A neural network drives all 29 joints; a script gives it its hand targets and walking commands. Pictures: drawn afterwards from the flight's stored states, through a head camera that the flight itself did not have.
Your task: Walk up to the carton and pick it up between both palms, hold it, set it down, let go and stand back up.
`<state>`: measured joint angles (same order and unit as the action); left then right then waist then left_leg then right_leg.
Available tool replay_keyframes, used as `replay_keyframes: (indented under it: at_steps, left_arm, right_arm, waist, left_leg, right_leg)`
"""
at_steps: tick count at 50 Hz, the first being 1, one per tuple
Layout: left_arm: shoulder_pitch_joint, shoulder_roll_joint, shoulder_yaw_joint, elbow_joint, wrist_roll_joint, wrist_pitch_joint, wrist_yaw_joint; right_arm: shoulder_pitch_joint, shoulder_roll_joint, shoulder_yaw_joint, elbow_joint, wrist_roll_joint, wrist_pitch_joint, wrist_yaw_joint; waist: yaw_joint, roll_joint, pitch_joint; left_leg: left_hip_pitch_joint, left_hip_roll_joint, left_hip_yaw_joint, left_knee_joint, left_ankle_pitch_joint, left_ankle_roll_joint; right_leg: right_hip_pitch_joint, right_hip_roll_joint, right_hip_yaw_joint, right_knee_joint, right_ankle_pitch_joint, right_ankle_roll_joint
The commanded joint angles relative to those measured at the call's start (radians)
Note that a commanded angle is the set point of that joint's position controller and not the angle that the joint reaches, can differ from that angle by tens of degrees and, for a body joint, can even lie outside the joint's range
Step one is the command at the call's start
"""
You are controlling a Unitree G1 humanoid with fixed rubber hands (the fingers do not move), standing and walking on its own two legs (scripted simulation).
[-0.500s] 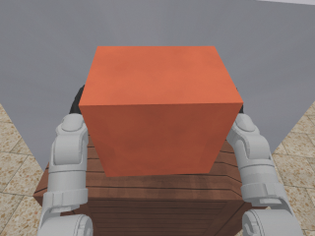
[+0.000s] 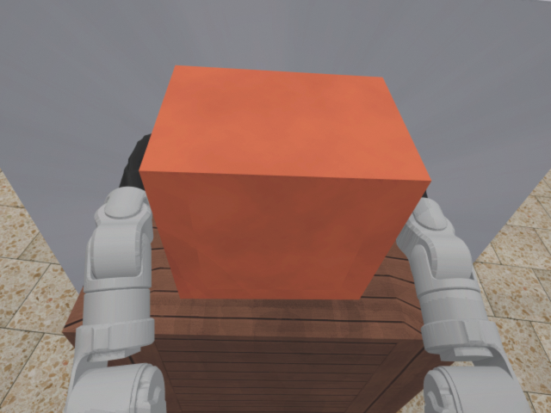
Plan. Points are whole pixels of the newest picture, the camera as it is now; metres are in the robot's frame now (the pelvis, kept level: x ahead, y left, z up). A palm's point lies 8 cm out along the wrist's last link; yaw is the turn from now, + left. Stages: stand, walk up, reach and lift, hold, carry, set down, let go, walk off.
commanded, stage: hold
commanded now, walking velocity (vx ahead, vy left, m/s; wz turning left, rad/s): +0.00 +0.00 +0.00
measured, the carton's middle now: (276, 193) +0.38 +0.02 +0.16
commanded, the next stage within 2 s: none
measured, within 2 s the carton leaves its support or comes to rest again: neither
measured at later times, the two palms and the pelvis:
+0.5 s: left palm (143, 192) +0.35 +0.20 +0.17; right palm (409, 188) +0.38 -0.17 +0.18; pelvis +0.02 -0.01 +0.00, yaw +0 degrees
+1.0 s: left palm (141, 184) +0.35 +0.20 +0.18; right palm (410, 194) +0.37 -0.17 +0.18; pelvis +0.00 +0.00 +0.00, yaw +0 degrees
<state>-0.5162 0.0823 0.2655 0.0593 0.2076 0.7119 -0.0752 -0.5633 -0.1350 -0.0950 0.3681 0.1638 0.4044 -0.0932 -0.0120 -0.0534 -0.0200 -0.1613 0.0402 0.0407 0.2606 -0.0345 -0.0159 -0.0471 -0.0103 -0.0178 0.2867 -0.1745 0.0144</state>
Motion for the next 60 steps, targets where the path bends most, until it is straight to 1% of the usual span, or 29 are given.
replay_keyframes:
  at_steps: [1,6,9,13,17,18,20,22,24,26,28,30,32,33,34,36,37,41,42,43,47,50,51,52,53,57,58,59,60]
  left_arm:
    - [-0.662,-0.494,-0.556,-0.246,-0.248,-0.121,-0.134]
    - [-0.61,-0.46,-0.493,-0.23,-0.212,-0.114,-0.137]
    - [-0.608,-0.452,-0.53,-0.28,-0.235,-0.119,-0.15]
    - [-0.521,-0.431,-0.48,-0.214,-0.174,-0.083,-0.169]
    - [-0.523,-0.461,-0.541,-0.385,-0.226,-0.101,-0.16]
    - [-0.508,-0.454,-0.563,-0.462,-0.256,-0.102,-0.148]
    - [-0.575,-0.423,-0.534,-0.404,-0.243,-0.107,-0.144]
    - [-0.531,-0.425,-0.55,-0.38,-0.261,-0.096,-0.168]
    - [-0.561,-0.437,-0.583,-0.488,-0.272,-0.119,-0.149]
    - [-0.658,-0.443,-0.579,-0.395,-0.266,-0.124,-0.135]
    - [-0.601,-0.396,-0.447,-0.208,-0.183,-0.097,-0.166]
    - [-0.605,-0.44,-0.482,-0.227,-0.198,-0.091,-0.186]
    - [-0.555,-0.435,-0.476,-0.269,-0.19,-0.086,-0.181]
    - [-0.65,-0.44,-0.467,-0.2,-0.197,-0.085,-0.178]
    - [-0.661,-0.439,-0.452,-0.177,-0.182,-0.098,-0.173]
    - [-0.619,-0.453,-0.458,-0.158,-0.18,-0.099,-0.177]
    - [-0.621,-0.45,-0.48,-0.147,-0.192,-0.096,-0.181]
    - [-0.628,-0.455,-0.422,-0.061,-0.151,-0.089,-0.182]
    - [-0.694,-0.468,-0.452,-0.072,-0.183,-0.105,-0.175]
    - [-0.645,-0.467,-0.457,-0.095,-0.174,-0.106,-0.164]
    - [-0.611,-0.469,-0.471,-0.14,-0.196,-0.117,-0.154]
    - [-0.599,-0.461,-0.482,-0.178,-0.185,-0.111,-0.159]
    - [-0.563,-0.477,-0.505,-0.233,-0.201,-0.108,-0.163]
    - [-0.607,-0.446,-0.451,-0.173,-0.18,-0.101,-0.159]
    - [-0.575,-0.439,-0.469,-0.219,-0.182,-0.099,-0.159]
    - [-0.578,-0.447,-0.546,-0.343,-0.238,-0.107,-0.145]
    - [-0.517,-0.452,-0.564,-0.351,-0.25,-0.105,-0.142]
    - [-0.532,-0.435,-0.536,-0.373,-0.221,-0.105,-0.133]
    - [-0.465,-0.429,-0.506,-0.325,-0.199,-0.088,-0.151]
  right_arm:
    - [-0.727,0.425,0.283,-0.307,0.028,-0.116,0.141]
    - [-0.724,0.463,0.345,-0.308,0.053,-0.101,0.128]
    - [-0.655,0.46,0.346,-0.344,0.048,-0.087,0.097]
    - [-0.633,0.423,0.349,-0.302,0.051,-0.057,0.086]
    - [-0.633,0.462,0.41,-0.429,0.09,-0.064,0.081]
    - [-0.564,0.444,0.42,-0.442,0.105,-0.059,0.077]
    - [-0.619,0.452,0.42,-0.403,0.119,-0.055,0.08]
    - [-0.581,0.443,0.399,-0.444,0.099,-0.05,0.066]
    - [-0.556,0.447,0.399,-0.427,0.101,-0.051,0.069]
    - [-0.681,0.44,0.39,-0.383,0.102,-0.063,0.085]
    - [-0.659,0.456,0.352,-0.233,0.046,-0.03,0.092]
    - [-0.635,0.453,0.304,-0.227,0.032,-0.033,0.086]
    - [-0.687,0.458,0.306,-0.31,0.056,-0.053,0.093]
    - [-0.738,0.433,0.285,-0.245,0.047,-0.049,0.104]
    - [-0.758,0.466,0.298,-0.246,0.032,-0.069,0.12]
    - [-0.743,0.461,0.282,-0.261,0.012,-0.079,0.124]
    - [-0.71,0.43,0.235,-0.215,-0.016,-0.078,0.122]
    - [-0.781,0.427,0.227,-0.193,-0.02,-0.101,0.155]
    - [-0.842,0.422,0.211,-0.202,-0.046,-0.116,0.161]
    - [-0.766,0.411,0.177,-0.184,-0.04,-0.114,0.162]
    - [-0.75,0.451,0.302,-0.278,0.007,-0.118,0.148]
    - [-0.705,0.445,0.296,-0.262,0.028,-0.118,0.133]
    - [-0.664,0.461,0.317,-0.323,0.033,-0.115,0.122]
    - [-0.696,0.429,0.3,-0.237,0.022,-0.098,0.125]
    - [-0.671,0.454,0.333,-0.299,0.034,-0.105,0.116]
    - [-0.709,0.438,0.392,-0.449,0.099,-0.105,0.092]
    - [-0.623,0.448,0.415,-0.448,0.105,-0.093,0.077]
    - [-0.649,0.43,0.413,-0.426,0.12,-0.085,0.085]
    - [-0.582,0.461,0.414,-0.393,0.114,-0.067,0.073]
  waist:
    - [-0.175,0.093,-0.504]
    - [-0.119,0.03,-0.462]
    - [-0.17,0.045,-0.493]
    - [-0.149,0.054,-0.371]
    - [-0.149,0.057,-0.541]
    - [-0.175,0.08,-0.55]
    - [-0.137,0.093,-0.499]
    - [-0.184,0.055,-0.513]
    - [-0.182,0.092,-0.542]
    - [-0.16,0.106,-0.506]
    - [-0.12,0.024,-0.295]
    - [-0.182,0.04,-0.344]
    - [-0.166,0.061,-0.403]
    - [-0.167,0.064,-0.365]
    - [-0.126,0.071,-0.365]
    - [-0.131,0.037,-0.374]
    - [-0.177,0.058,-0.369]
    - [-0.132,0.046,-0.316]
    - [-0.145,0.025,-0.356]
    - [-0.168,0.075,-0.361]
    - [-0.123,0.015,-0.455]
    - [-0.152,0.074,-0.4]
    - [-0.159,0.048,-0.474]
    - [-0.134,0.048,-0.409]
    - [-0.134,0.022,-0.436]
    - [-0.15,0.069,-0.586]
    - [-0.157,0.065,-0.521]
    - [-0.122,0.085,-0.535]
    - [-0.141,0.05,-0.46]
  left_leg:
    - [0.359,-0.035,-0.005,0.001,-0.014,-0.017]
    - [0.349,-0.049,-0.004,0.019,0.046,0.006]
    - [0.367,-0.067,0.003,0.038,0.11,0.005]
    - [0.353,-0.064,0.006,0.03,0.112,0.0]
    - [0.417,-0.063,-0.001,0.07,0.242,-0.006]
    - [0.425,-0.061,-0.009,0.072,0.281,-0.024]
    - [0.379,-0.069,-0.018,0.074,0.261,-0.02]
    - [0.373,-0.078,-0.005,0.063,0.235,-0.01]
    - [0.397,-0.071,-0.017,0.082,0.289,-0.028]
    - [0.36,-0.075,-0.02,0.048,0.174,-0.026]
    - [0.272,-0.068,0.003,0.001,0.01,0.02]
    - [0.319,-0.057,0.001,-0.005,0.04,0.008]
    - [0.327,-0.053,0.003,0.007,0.084,0.01]
    - [0.315,-0.053,0.006,-0.009,0.001,0.009]
    - [0.277,-0.058,0.018,-0.024,-0.056,0.023]
    - [0.286,-0.044,0.02,-0.034,-0.072,0.034]
    - [0.315,-0.045,0.019,-0.029,-0.097,0.019]
    - [0.272,-0.037,0.026,-0.061,-0.187,0.036]
    - [0.272,-0.036,0.022,-0.067,-0.233,0.031]
    - [0.294,-0.031,0.01,-0.064,-0.184,0.015]
    - [0.326,-0.044,0.015,-0.016,-0.051,0.025]
    - [0.332,-0.05,0.007,-0.002,-0.018,0.008]
    - [0.373,-0.049,0.011,0.019,0.062,0.009]
    - [0.348,-0.049,0.009,0.0,-0.003,0.014]
    - [0.361,-0.056,0.019,0.011,0.056,0.031]
    - [0.42,-0.06,-0.013,0.079,0.235,-0.014]
    - [0.393,-0.059,-0.011,0.083,0.254,-0.018]
    - [0.395,-0.063,-0.013,0.078,0.274,-0.025]
    - [0.373,-0.068,-0.012,0.075,0.281,-0.013]
  right_leg:
    - [-0.112,0.046,-0.044,-0.071,0.076,0.01]
    - [-0.082,0.032,-0.031,-0.072,0.164,0.031]
    - [-0.028,0.034,-0.028,-0.061,0.27,0.046]
    - [-0.044,0.034,-0.026,-0.056,0.292,0.046]
    - [0.014,0.045,-0.022,-0.035,0.405,0.048]
    - [0.034,0.037,-0.024,-0.022,0.483,0.055]
    - [0.011,0.038,-0.028,-0.016,0.449,0.054]
    - [0.042,0.021,-0.02,-0.029,0.479,0.061]
    - [0.027,0.035,-0.029,-0.008,0.486,0.054]
    - [-0.048,0.036,-0.039,-0.024,0.361,0.051]
    - [-0.069,0.012,-0.02,-0.062,0.201,0.052]
    - [-0.038,0.019,-0.026,-0.072,0.196,0.038]
    - [-0.015,0.029,-0.016,-0.067,0.24,0.038]
    - [-0.061,0.03,-0.03,-0.086,0.12,0.031]
    - [-0.082,0.026,-0.026,-0.082,0.042,0.025]
    - [-0.081,0.032,-0.03,-0.087,0.006,0.016]
    - [-0.107,0.029,-0.032,-0.092,-0.01,0.006]
    - [-0.132,0.036,-0.037,-0.099,-0.117,-0.003]
    - [-0.154,0.037,-0.048,-0.102,-0.166,-0.006]
    - [-0.143,0.042,-0.047,-0.088,-0.094,-0.013]
    - [-0.1,0.042,-0.037,-0.083,0.026,0.017]
    - [-0.091,0.029,-0.033,-0.082,0.108,0.026]
    - [-0.049,0.038,-0.033,-0.068,0.187,0.029]
    - [-0.098,0.036,-0.035,-0.078,0.107,0.025]
    - [-0.073,0.041,-0.04,-0.072,0.18,0.037]
    - [-0.014,0.055,-0.034,-0.038,0.382,0.044]
    - [0.004,0.047,-0.018,-0.043,0.409,0.048]
    - [0.0,0.052,-0.036,-0.029,0.416,0.047]
    - [0.053,0.035,-0.021,-0.029,0.476,0.059]
